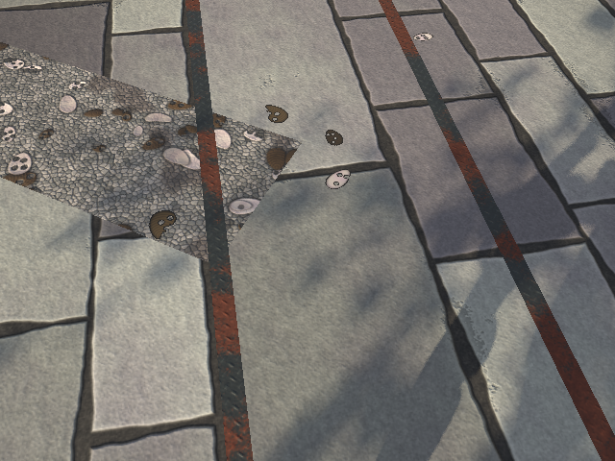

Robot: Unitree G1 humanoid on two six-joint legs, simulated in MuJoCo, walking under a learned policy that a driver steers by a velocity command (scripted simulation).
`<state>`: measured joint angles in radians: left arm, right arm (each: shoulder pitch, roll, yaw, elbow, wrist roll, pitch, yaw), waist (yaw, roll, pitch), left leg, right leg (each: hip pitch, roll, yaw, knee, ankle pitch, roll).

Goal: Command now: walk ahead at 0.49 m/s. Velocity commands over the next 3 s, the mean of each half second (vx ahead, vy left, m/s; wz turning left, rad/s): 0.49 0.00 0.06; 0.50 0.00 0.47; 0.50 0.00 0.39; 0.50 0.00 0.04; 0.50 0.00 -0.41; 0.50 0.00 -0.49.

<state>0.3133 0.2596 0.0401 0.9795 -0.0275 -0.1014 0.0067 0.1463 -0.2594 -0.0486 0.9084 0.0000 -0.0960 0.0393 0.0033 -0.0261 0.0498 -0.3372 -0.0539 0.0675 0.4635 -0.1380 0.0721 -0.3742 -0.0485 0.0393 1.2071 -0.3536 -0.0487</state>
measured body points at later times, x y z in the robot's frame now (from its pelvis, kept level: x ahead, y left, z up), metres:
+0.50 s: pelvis +0.30 -0.06 +0.00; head +0.33 -0.07 +0.45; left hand +0.46 +0.20 -0.10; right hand +0.30 -0.33 -0.15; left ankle +0.15 +0.08 -0.65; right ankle +0.38 -0.15 -0.73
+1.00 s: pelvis +0.57 +0.02 -0.02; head +0.61 +0.04 +0.43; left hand +0.53 +0.31 -0.15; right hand +0.82 -0.18 -0.11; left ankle +0.64 +0.12 -0.73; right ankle +0.42 -0.16 -0.65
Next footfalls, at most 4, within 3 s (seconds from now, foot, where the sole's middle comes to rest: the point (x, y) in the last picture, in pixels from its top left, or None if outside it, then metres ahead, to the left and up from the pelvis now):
0.40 right None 0.42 -0.15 -0.77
0.94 left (261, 369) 0.68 0.13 -0.77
1.44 right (291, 247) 1.03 0.07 -0.77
1.96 left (164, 211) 1.15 0.43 -0.77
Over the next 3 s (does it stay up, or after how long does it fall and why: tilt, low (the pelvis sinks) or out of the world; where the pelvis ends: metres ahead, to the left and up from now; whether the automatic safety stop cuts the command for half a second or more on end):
stays up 1.63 0.45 -0.01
